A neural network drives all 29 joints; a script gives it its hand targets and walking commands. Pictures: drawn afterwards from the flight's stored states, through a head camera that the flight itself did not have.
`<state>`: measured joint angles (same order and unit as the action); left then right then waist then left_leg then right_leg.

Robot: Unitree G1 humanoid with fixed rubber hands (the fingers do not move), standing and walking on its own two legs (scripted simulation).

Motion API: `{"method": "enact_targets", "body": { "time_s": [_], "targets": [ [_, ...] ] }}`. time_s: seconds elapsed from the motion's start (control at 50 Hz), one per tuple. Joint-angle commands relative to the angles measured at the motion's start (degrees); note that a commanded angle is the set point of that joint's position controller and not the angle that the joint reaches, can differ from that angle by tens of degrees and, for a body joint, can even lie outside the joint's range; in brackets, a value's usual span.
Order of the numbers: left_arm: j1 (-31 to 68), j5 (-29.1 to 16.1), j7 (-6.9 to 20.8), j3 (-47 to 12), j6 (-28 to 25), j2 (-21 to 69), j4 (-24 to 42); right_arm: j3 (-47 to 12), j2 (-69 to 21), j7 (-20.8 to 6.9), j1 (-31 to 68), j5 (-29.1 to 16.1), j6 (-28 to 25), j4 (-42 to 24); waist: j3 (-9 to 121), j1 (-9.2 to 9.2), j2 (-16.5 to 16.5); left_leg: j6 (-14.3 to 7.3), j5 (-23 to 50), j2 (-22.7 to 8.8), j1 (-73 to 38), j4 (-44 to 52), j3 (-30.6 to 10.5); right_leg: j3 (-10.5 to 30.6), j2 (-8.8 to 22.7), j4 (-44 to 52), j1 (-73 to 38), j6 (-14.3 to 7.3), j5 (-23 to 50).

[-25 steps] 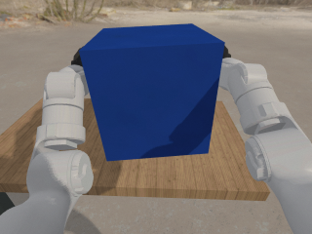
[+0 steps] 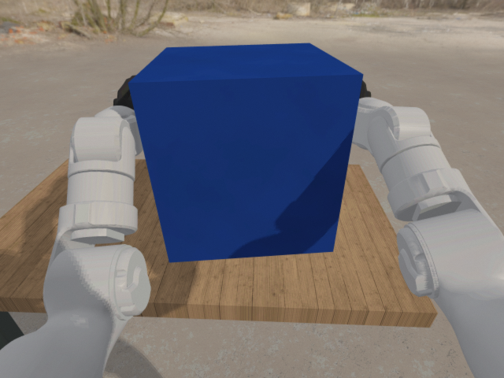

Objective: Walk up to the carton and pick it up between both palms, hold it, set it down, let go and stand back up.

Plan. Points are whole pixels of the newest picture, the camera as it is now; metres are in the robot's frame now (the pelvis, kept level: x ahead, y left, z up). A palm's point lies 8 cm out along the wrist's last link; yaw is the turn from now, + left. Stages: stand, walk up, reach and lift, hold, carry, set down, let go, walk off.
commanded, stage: hold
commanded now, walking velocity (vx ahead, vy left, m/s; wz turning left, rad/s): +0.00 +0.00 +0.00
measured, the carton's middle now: (245, 143) +0.39 +0.00 +0.27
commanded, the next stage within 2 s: none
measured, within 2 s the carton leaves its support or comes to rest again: neither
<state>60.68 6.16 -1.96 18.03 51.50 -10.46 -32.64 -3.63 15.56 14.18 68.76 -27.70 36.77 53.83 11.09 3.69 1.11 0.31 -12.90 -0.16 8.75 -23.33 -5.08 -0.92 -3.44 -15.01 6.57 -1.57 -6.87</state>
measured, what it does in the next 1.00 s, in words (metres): stands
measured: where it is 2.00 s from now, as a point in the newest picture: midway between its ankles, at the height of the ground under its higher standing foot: outside the picture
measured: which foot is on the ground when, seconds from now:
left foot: down 0.00-1.00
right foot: down 0.00-1.00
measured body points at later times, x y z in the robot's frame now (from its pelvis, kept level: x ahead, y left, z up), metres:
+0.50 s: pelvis +0.00 +0.00 +0.00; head -0.09 +0.01 +0.44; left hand +0.40 +0.17 +0.32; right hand +0.39 -0.17 +0.33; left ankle +0.00 +0.12 -0.75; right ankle +0.01 -0.10 -0.75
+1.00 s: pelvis +0.00 +0.00 +0.00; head -0.09 +0.01 +0.44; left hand +0.39 +0.17 +0.32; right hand +0.39 -0.16 +0.33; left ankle +0.00 +0.12 -0.75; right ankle +0.01 -0.10 -0.75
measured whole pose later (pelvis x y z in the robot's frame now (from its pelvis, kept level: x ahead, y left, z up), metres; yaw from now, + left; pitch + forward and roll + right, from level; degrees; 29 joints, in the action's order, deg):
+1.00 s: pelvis +0.00 +0.00 +0.00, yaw +0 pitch -2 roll -2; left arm 63.2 6.5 -2.1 18.6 50.3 -10.9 -35.9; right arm -1.7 15.3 14.2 70.9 -26.7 36.7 56.4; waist 11.8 3.7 0.8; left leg 0.3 -12.5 0.2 9.4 -23.5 -5.6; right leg -0.2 -3.5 -15.4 7.2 -1.5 -6.7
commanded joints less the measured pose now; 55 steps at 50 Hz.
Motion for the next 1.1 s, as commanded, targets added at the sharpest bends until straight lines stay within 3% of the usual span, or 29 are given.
{"method": "enact_targets", "body": {
  "time_s": [0.0, 0.02, 0.04, 0.08, 0.12, 0.14, 0.16, 0.18, 0.22, 0.24, 0.26, 0.28, 0.32, 0.36, 0.4, 0.46, 0.58, 0.62, 0.66, 0.68, 0.7, 0.76, 0.8, 0.9, 0.92, 0.98, 1.0, 1.06, 1.08],
  "targets": [
    [51.8, -11.9, 6.1, -20.9, -6.4, 40.5, 15.2, -8.2, -43.9, -7.3, 51.3, -10.4, -0.9, -26.3, 26.0, 0.78, 2.3, 2.7, 19.9, 2.1, -1.6, 0.9, -0.2, 2.7, -0.9, -2.1, -12.5, 3.0, 17.1],
    [50.3, -10.7, 6.0, -19.0, -5.8, 39.3, 11.2, -5.3, -41.3, -7.2, 49.8, -9.1, -0.2, -22.4, 21.3, 1.36, 3.5, 3.2, 16.0, 2.2, 0.2, 1.7, 0.0, 2.4, -0.9, -1.7, -10.6, 2.9, 13.2],
    [50.1, -10.0, 6.1, -18.3, -5.6, 39.5, 8.5, -6.5, -42.2, -7.5, 53.4, -9.0, -0.5, -23.4, 21.3, -0.39, 2.3, 2.8, 13.1, 1.9, 0.7, 2.4, 0.0, 2.5, -0.8, -1.1, -10.0, 3.2, 10.2],
    [49.8, -8.5, 6.5, -15.3, -5.9, 37.9, 3.6, -3.6, -41.5, -8.0, 51.6, -6.5, -0.4, -17.1, 16.9, -0.05, 0.5, 1.5, 5.0, 1.8, 3.8, 4.2, 0.5, 3.4, 0.3, 0.0, -8.9, 3.2, 3.7],
    [53.7, -11.1, 5.7, -18.9, -7.3, 40.2, 9.6, -4.8, -44.0, -8.2, 53.6, -7.8, -1.7, -20.7, 24.9, 0.07, 1.7, 1.5, 11.7, 1.4, 1.0, 2.5, -0.1, 2.7, 0.0, -1.8, -9.6, 2.7, 8.9],
    [50.2, -10.4, 5.6, -17.5, -6.7, 40.1, 7.3, -5.4, -42.3, -7.8, 52.7, -8.0, -1.2, -20.6, 23.4, 0.31, 1.8, 2.0, 14.6, 1.3, -0.1, 2.3, -0.5, 2.4, -0.5, -1.5, -10.2, 2.8, 11.4],
    [50.0, -9.4, 6.0, -15.5, -7.0, 37.6, 6.6, -5.3, -43.3, -7.6, 51.5, -8.3, -0.8, -18.3, 22.0, -1.12, 0.4, 1.8, 13.2, 1.5, 1.5, 2.3, 0.2, 2.8, -0.3, -1.0, -11.3, 3.2, 11.3],
    [49.3, -8.9, 6.3, -15.9, -6.9, 37.5, 5.5, -4.8, -42.1, -7.6, 49.3, -7.6, -0.4, -15.9, 19.8, 0.67, 1.3, 2.2, 12.3, 1.7, 1.5, 2.9, 0.8, 2.6, 0.1, -1.0, -10.7, 3.2, 10.5],
    [50.4, -8.8, 6.7, -15.1, -6.7, 36.8, 4.8, -5.0, -41.5, -8.0, 50.8, -8.6, -0.6, -15.6, 19.7, -1.11, 1.4, 2.1, 11.2, 1.3, 1.0, 3.7, 0.2, 2.5, -0.1, -0.7, -11.1, 3.1, 8.4],
    [50.1, -9.0, 6.8, -16.0, -6.6, 37.8, 3.9, -4.1, -40.8, -8.0, 51.6, -7.9, -0.9, -16.1, 20.3, 0.19, 2.2, 2.3, 12.0, 1.3, 1.9, 3.4, 0.1, 2.5, -0.4, -0.7, -11.2, 2.9, 9.2],
    [52.1, -10.7, 6.4, -18.1, -7.3, 39.4, 8.6, -5.7, -42.6, -7.9, 53.5, -8.7, -1.6, -20.0, 24.8, 0.21, 1.3, 2.6, 15.9, 1.4, -0.1, 1.9, -0.1, 2.5, -0.8, -1.4, -11.6, 3.0, 12.2],
    [48.4, -9.1, 6.6, -15.0, -6.6, 37.3, 3.7, -3.9, -40.8, -7.8, 49.6, -7.9, -0.3, -15.6, 19.5, 0.21, 0.6, 2.5, 13.6, 1.4, 0.2, 2.8, 0.0, 2.3, -0.8, -0.4, -11.1, 2.8, 10.5],
    [49.2, -9.1, 6.9, -15.8, -6.5, 37.4, 3.9, -5.4, -41.4, -7.8, 51.8, -8.4, -0.7, -18.4, 20.2, -0.06, 0.5, 2.4, 12.3, 1.9, 1.8, 2.7, 0.0, 3.2, -0.1, -0.6, -10.8, 3.2, 10.0],
    [51.4, -10.0, 6.8, -17.2, -7.1, 38.5, 5.6, -4.2, -40.4, -7.8, 51.8, -7.9, -0.7, -17.5, 21.7, 1.56, 2.7, 2.4, 11.2, 1.5, 0.6, 3.0, 0.4, 3.3, 0.2, -0.8, -9.8, 2.5, 9.6],
    [50.9, -8.9, 6.5, -15.6, -6.9, 37.1, 4.5, -4.0, -40.3, -8.0, 50.6, -8.2, -0.2, -14.3, 18.2, 0.08, 2.4, 2.2, 10.5, 1.1, 1.4, 3.7, -0.1, 2.7, -0.3, -0.6, -9.5, 2.7, 8.4],
    [49.3, -9.2, 6.4, -15.5, -7.2, 37.0, 7.2, -5.4, -42.3, -8.0, 49.4, -8.5, -0.9, -16.7, 20.8, -0.36, 0.1, 2.3, 14.8, 1.2, 1.4, 2.9, -0.4, 2.7, 0.0, -1.4, -11.9, 3.2, 13.8],
    [51.8, -9.2, 6.4, -16.3, -7.0, 37.7, 6.9, -4.3, -41.3, -8.0, 50.3, -8.9, -0.2, -15.3, 18.8, 0.54, 2.2, 2.5, 11.9, 1.2, 1.2, 3.2, -0.2, 3.3, -0.4, -0.5, -10.3, 2.5, 9.3],
    [49.8, -10.7, 6.3, -17.6, -7.0, 38.9, 7.3, -6.3, -41.9, -7.6, 53.8, -10.0, -1.1, -22.8, 24.4, -0.32, 1.0, 2.1, 15.8, 1.9, -0.2, 2.2, -0.3, 3.3, -0.3, -1.2, -12.0, 3.1, 13.7],
    [49.3, -10.4, 6.1, -16.9, -7.2, 37.8, 9.8, -7.1, -43.5, -6.9, 51.1, -10.4, -0.6, -23.3, 24.9, 0.31, 0.0, 2.3, 19.4, 2.1, -1.4, 0.6, -0.4, 3.4, -0.3, -1.6, -12.8, 3.8, 19.0],
    [48.0, -9.1, 6.3, -15.5, -6.8, 36.7, 7.6, -6.4, -41.7, -6.8, 50.6, -9.8, 0.0, -21.7, 21.2, -0.51, 0.1, 2.3, 18.5, 2.2, -1.0, 1.6, -0.1, 3.4, -0.1, -1.1, -11.9, 3.8, 18.2],
    [49.9, -8.7, 6.5, -16.4, -6.7, 36.0, 10.4, -5.5, -41.8, -6.9, 48.3, -9.4, 0.4, -17.8, 20.1, 0.32, 0.7, 2.4, 15.8, 1.9, -0.2, 2.4, 0.1, 2.9, -0.3, -1.0, -11.4, 3.8, 13.7],
    [50.0, -9.6, 6.5, -18.1, -6.0, 38.6, 9.9, -5.1, -41.3, -7.2, 49.5, -8.5, -0.3, -19.3, 21.3, 0.55, 3.1, 2.8, 14.3, 1.7, 0.3, 2.6, 0.0, 2.4, -0.2, -1.0, -10.7, 2.9, 11.0],
    [51.2, -9.4, 6.9, -16.5, -6.4, 37.8, 6.2, -4.8, -41.4, -7.6, 52.3, -7.8, -0.4, -18.5, 19.9, 0.23, 1.4, 2.5, 9.3, 1.6, 2.3, 3.4, 0.3, 2.8, -0.1, -0.2, -9.5, 3.0, 6.3],
    [50.9, -10.3, 6.3, -17.8, -7.1, 38.0, 9.4, -5.3, -41.9, -7.5, 48.4, -8.6, -0.4, -17.9, 22.3, 1.07, 3.1, 3.0, 15.2, 1.6, 0.7, 2.1, -0.1, 3.2, -0.2, -1.7, -11.9, 3.4, 14.1],
    [49.1, -9.6, 6.6, -18.1, -6.5, 37.9, 7.5, -4.6, -40.6, -7.4, 46.9, -8.5, 0.3, -16.3, 19.0, 1.69, 3.7, 3.2, 14.9, 1.3, 0.7, 2.6, -0.4, 3.1, -0.2, -1.0, -11.7, 2.7, 13.0],
    [50.6, -8.5, 6.9, -16.4, -6.9, 37.9, 5.8, -4.3, -41.2, -8.0, 51.2, -8.0, -0.5, -16.3, 17.8, -0.88, 2.1, 2.2, 9.8, 1.1, 3.1, 4.4, -0.3, 2.4, -0.1, -0.7, -10.3, 3.0, 6.4],
    [51.0, -9.0, 6.8, -15.3, -7.0, 38.4, 5.6, -4.9, -42.4, -8.0, 54.1, -8.3, -1.0, -18.9, 21.6, -0.4, 1.2, 2.1, 11.2, 1.4, 1.5, 2.9, 0.0, 2.8, -0.1, -1.0, -10.4, 3.0, 8.5],
    [50.8, -8.7, 6.7, -15.9, -7.0, 38.3, 2.7, -2.0, -40.2, -7.9, 51.1, -7.0, -0.9, -14.8, 18.4, 1.25, 3.2, 2.5, 9.8, 1.2, 1.3, 3.4, 0.1, 3.1, 0.1, 0.1, -9.4, 2.4, 7.0],
    [52.2, -9.3, 6.7, -16.3, -7.5, 37.8, 5.1, -3.8, -41.3, -8.1, 52.6, -7.6, -1.3, -16.5, 20.7, 0.22, 2.5, 2.3, 9.6, 1.5, 1.7, 3.0, 0.3, 3.4, 0.3, -0.2, -9.5, 2.8, 7.0]
  ]
}}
